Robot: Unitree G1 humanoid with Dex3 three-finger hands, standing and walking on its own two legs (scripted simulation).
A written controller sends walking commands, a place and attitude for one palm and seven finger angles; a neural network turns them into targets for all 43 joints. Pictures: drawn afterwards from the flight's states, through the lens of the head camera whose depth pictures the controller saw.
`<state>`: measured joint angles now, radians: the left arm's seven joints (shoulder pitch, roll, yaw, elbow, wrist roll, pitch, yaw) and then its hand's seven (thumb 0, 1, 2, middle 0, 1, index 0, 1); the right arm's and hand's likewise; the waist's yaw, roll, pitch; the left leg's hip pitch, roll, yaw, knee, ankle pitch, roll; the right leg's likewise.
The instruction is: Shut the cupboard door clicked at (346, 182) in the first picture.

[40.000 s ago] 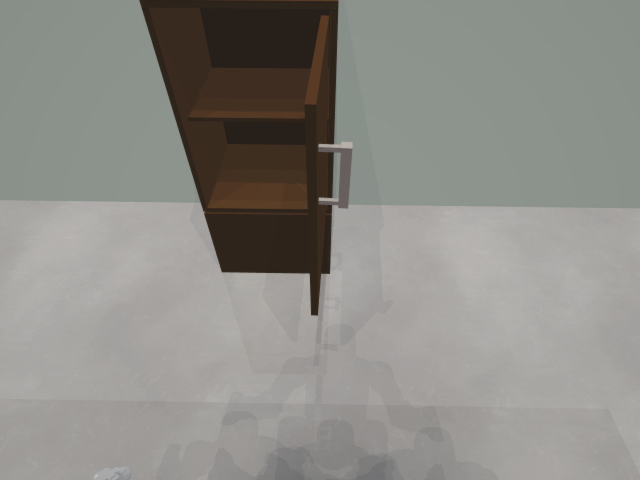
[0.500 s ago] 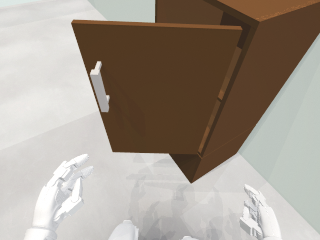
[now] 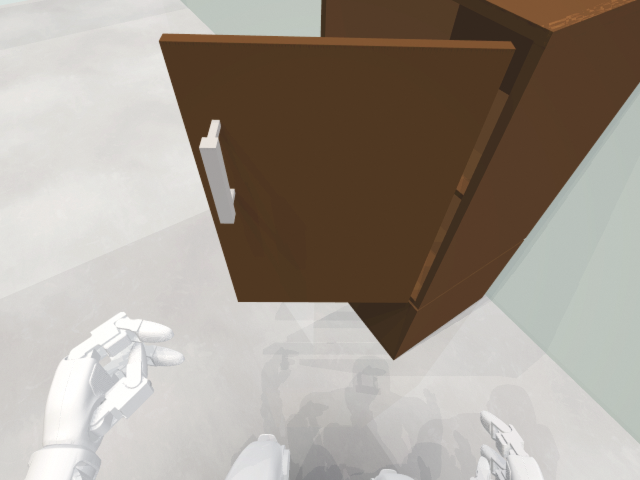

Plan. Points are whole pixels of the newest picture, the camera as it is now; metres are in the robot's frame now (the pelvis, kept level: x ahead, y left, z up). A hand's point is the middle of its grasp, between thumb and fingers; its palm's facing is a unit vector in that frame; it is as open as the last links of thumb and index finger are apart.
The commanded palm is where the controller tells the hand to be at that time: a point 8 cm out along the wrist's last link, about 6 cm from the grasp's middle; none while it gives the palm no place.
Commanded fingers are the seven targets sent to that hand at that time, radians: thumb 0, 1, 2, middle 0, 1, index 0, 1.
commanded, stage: raise the hand and make a fist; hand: left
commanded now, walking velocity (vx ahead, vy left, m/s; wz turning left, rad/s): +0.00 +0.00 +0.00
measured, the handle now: (221, 174) +0.49 +0.17 +0.09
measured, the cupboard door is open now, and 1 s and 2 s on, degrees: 57 57 57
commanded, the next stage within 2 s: bring the fist close to the handle in 1.06 s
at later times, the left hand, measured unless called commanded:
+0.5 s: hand (140, 378) +0.21 +0.20 +0.08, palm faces +0.03 -1.00 -0.03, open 3.0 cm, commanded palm +0.19 +0.26 +0.09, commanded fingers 0.00 0.90 0.90 -1.30 -1.50 -1.30 -1.50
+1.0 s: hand (161, 361) +0.22 +0.18 +0.10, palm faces +0.06 -1.00 -0.05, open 3.1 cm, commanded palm +0.20 +0.23 +0.10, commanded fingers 0.00 0.90 0.90 -1.30 -1.50 -1.30 -1.50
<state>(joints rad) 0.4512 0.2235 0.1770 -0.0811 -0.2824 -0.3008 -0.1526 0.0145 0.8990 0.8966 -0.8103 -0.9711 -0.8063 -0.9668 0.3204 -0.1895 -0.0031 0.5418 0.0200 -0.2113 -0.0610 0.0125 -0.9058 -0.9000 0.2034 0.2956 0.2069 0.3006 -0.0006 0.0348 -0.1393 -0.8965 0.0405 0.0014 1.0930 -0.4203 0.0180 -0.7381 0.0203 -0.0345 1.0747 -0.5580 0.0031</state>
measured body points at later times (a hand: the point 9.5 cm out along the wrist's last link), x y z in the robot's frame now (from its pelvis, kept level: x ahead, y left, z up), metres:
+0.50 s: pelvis +0.00 +0.01 +0.01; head +0.03 +0.02 +0.46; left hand +0.20 +0.25 +0.08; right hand +0.20 -0.19 -0.04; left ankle +0.06 +0.11 -0.66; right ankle -0.01 -0.13 -0.66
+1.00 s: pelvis +0.00 -0.02 +0.02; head +0.03 -0.02 +0.47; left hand +0.21 +0.23 +0.10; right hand +0.17 -0.25 -0.06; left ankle +0.06 +0.11 -0.66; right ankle -0.01 -0.13 -0.66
